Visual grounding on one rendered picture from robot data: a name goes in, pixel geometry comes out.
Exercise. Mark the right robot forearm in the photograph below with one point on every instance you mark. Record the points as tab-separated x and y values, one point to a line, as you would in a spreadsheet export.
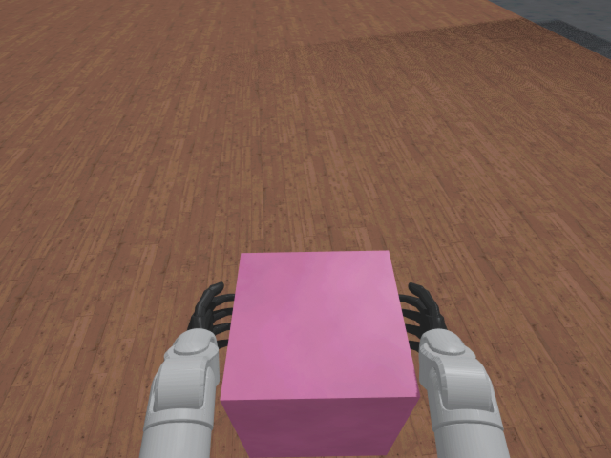
465	417

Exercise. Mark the carton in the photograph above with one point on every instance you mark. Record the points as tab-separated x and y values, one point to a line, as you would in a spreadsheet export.
318	361

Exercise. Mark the left robot hand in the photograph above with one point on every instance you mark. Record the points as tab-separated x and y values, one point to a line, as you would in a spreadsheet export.
204	316

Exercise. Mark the left robot forearm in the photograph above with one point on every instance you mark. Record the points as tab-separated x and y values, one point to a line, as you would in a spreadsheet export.
180	413

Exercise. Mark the right robot hand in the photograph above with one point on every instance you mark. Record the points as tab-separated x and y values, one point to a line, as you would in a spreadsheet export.
428	316

